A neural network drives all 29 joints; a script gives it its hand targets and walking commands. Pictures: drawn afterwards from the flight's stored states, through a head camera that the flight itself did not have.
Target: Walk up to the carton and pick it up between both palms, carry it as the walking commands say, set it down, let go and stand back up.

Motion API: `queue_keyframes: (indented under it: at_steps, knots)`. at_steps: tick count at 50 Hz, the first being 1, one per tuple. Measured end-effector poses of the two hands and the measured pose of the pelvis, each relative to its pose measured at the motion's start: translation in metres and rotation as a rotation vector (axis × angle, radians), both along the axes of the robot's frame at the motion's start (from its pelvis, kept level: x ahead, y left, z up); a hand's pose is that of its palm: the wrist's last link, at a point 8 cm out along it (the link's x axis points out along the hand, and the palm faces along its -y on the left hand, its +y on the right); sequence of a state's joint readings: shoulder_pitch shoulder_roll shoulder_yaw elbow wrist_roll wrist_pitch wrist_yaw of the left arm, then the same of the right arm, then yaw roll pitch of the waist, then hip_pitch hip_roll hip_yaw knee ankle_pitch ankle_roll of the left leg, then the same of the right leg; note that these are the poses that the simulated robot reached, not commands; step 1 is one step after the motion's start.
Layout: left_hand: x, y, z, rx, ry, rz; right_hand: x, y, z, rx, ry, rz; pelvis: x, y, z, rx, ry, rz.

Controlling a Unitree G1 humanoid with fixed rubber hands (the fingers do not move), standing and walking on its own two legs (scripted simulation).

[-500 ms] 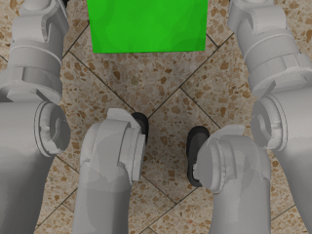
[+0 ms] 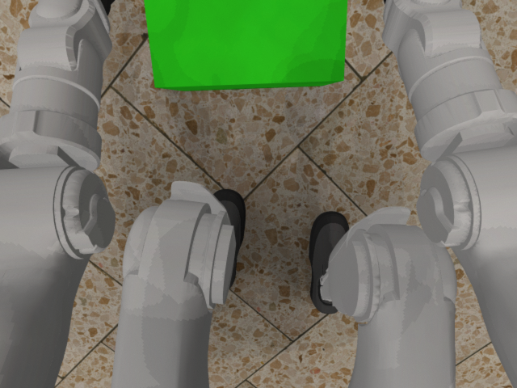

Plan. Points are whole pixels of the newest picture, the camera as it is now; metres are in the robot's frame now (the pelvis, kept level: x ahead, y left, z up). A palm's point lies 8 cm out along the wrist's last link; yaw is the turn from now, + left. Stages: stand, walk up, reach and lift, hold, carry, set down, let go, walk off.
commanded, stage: set down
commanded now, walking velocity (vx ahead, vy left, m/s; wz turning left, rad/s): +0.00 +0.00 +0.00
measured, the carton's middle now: out of the picture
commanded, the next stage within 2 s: none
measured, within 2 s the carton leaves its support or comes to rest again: neither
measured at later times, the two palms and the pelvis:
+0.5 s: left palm out of the picture +0.51 +0.26 -0.18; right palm out of the picture +0.57 -0.06 -0.19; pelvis +0.00 +0.00 +0.00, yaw +1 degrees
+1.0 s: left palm out of the picture +0.51 +0.30 -0.17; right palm out of the picture +0.58 -0.09 -0.18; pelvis -0.01 +0.00 +0.00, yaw +1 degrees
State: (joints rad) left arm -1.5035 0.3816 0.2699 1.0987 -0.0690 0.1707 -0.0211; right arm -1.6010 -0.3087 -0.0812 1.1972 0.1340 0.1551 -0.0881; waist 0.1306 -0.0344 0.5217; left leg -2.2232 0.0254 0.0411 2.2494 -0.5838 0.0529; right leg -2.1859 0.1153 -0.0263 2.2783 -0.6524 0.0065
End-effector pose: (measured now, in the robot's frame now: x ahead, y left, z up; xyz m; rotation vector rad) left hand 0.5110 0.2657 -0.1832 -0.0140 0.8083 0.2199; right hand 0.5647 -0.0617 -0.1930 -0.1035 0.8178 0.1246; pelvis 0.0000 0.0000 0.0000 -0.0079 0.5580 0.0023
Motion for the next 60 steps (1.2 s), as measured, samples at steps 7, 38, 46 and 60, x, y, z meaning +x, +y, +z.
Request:
queue_keyframes:
  at_steps: [7, 38, 46, 60]
  knots:
    - [0.000, 0.000, 0.000, -0.005, -0.002, -0.001, 0.000, 0.000, 0.000, 0.000, -0.002, 0.008, 0.000, -0.001, -0.002, 0.002, -0.005, 0.001]
    - [0.003, 0.013, 0.002, 0.033, -0.026, 0.086, 0.010, -0.029, 0.004, -0.042, -0.041, -0.057, -0.006, -0.001, -0.003, -0.001, 0.011, 0.019]
    - [-0.009, 0.028, -0.003, 0.043, -0.025, 0.108, 0.007, -0.034, 0.001, -0.043, -0.046, -0.050, -0.009, 0.000, -0.005, 0.000, 0.014, 0.019]
    - [0.019, 0.041, 0.075, 0.046, -0.166, 0.119, 0.032, -0.016, 0.074, -0.049, -0.141, -0.044, -0.012, -0.002, 0.023, -0.014, -0.021, 0.044]
